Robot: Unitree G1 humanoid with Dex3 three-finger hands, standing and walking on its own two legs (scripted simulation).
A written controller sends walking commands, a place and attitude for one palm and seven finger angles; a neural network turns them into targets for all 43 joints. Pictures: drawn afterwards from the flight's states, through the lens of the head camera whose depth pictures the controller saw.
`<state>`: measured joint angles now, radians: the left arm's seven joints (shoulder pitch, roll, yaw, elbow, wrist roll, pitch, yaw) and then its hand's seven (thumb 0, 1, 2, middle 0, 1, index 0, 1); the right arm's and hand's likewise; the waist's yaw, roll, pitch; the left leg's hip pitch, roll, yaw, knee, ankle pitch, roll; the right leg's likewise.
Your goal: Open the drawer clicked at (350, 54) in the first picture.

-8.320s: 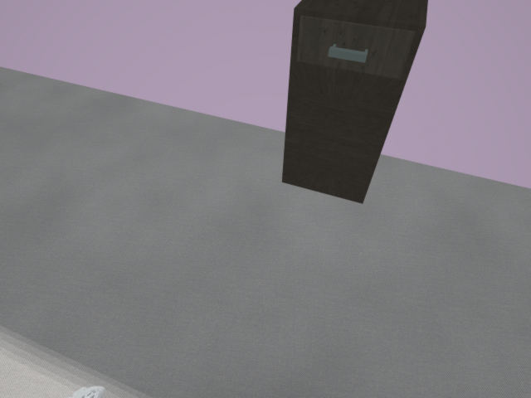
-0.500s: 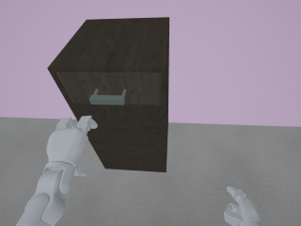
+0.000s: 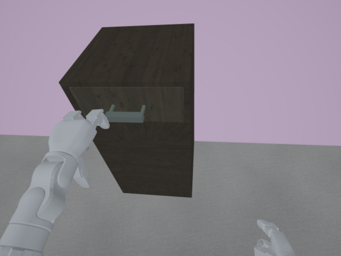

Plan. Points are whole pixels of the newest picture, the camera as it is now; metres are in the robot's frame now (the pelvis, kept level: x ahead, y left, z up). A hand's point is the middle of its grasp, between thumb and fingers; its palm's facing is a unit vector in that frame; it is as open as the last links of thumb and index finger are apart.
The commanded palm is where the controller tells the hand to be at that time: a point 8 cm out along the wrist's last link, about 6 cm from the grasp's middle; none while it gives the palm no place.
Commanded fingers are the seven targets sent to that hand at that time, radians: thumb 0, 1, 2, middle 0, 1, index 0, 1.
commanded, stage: raise the hand with hooked fingers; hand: left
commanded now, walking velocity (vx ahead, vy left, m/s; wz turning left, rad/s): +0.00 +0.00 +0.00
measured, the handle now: (126, 112) +0.55 +0.24 -0.01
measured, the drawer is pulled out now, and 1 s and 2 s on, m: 0.00 0.00 0.00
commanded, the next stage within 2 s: move the hooked fingers above the handle in 0.22 s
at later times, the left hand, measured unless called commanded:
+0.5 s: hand (89, 152) +0.31 +0.24 +0.09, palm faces +0.01 -0.05 -1.00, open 13.8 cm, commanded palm +0.30 +0.24 +0.15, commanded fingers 0.00 -0.50 0.30 -0.30 -1.20 -0.30 -1.20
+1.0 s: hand (106, 132) +0.39 +0.23 +0.07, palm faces -0.01 -0.03 -1.00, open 13.8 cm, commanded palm +0.37 +0.24 +0.13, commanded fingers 0.00 -0.50 0.30 -0.30 -1.20 -0.30 -1.20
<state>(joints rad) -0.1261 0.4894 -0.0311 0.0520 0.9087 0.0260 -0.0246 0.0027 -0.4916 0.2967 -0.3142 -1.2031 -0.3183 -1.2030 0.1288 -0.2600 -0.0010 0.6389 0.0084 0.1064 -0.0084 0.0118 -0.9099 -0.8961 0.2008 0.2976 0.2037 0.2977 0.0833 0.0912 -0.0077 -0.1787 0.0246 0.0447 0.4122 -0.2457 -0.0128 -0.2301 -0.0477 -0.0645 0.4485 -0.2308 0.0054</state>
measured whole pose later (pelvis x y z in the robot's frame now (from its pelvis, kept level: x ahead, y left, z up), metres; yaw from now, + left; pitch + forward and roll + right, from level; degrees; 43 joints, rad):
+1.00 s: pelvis +0.00 +0.00 -0.01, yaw -1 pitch +6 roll +1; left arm -0.44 0.48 -0.07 0.50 0.99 -0.07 0.10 0.00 -0.49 0.30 -0.32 -1.20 -0.32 -1.20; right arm 0.25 -0.27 -0.05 0.69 0.02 0.10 -0.03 0.01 -0.91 -0.90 0.20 0.30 0.20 0.30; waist 0.02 0.06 -0.04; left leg -0.33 0.03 0.06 0.49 -0.27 -0.01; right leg -0.38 -0.05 -0.05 0.52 -0.25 0.01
